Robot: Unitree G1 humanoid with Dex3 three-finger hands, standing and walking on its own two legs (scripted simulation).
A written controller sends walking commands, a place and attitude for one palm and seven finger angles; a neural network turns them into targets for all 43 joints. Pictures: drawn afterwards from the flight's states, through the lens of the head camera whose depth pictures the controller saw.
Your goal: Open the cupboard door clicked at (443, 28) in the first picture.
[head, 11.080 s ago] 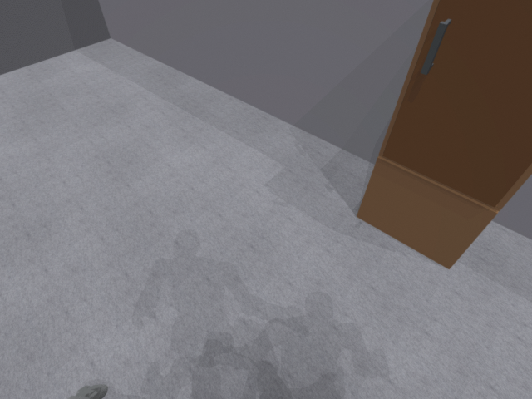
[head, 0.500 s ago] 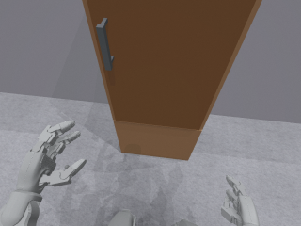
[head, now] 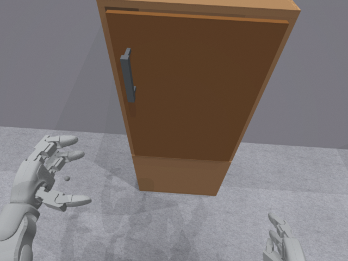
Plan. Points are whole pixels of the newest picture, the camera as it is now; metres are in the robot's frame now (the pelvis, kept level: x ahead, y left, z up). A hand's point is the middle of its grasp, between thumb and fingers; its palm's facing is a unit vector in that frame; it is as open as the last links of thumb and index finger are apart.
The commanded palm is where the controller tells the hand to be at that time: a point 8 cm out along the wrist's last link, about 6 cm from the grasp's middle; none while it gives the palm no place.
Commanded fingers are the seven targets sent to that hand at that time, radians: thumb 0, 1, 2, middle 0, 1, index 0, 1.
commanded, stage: raise the hand with hooked fingers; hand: left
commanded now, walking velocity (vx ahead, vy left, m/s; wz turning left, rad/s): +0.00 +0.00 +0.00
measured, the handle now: (129, 76) +0.54 +0.17 +0.12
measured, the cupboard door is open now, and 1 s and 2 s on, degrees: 0 0 0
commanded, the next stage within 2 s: move the hooked fingers beside the handle in 0.96 s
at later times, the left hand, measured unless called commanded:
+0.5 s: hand (46, 137) +0.30 +0.28 +0.15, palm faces +0.07 -1.00 -0.05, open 14.0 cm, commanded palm +0.26 +0.31 +0.15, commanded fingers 0.00 -0.50 0.30 -0.30 -1.20 -0.30 -1.20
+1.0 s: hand (66, 141) +0.30 +0.24 +0.15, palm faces +0.06 -1.00 -0.02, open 14.0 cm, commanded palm +0.27 +0.28 +0.15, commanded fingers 0.00 -0.50 0.30 -0.30 -1.20 -0.30 -1.20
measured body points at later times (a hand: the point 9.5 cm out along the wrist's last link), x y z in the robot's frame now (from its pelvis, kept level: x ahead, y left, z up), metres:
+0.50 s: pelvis +0.01 -0.01 +0.02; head +0.02 -0.02 +0.47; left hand +0.29 +0.33 +0.16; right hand +0.17 -0.24 -0.06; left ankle +0.01 +0.09 -0.71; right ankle +0.00 -0.13 -0.71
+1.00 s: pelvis +0.00 -0.04 +0.02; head +0.01 -0.05 +0.47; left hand +0.29 +0.29 +0.15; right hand +0.17 -0.28 -0.06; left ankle +0.01 +0.09 -0.71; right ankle +0.00 -0.13 -0.71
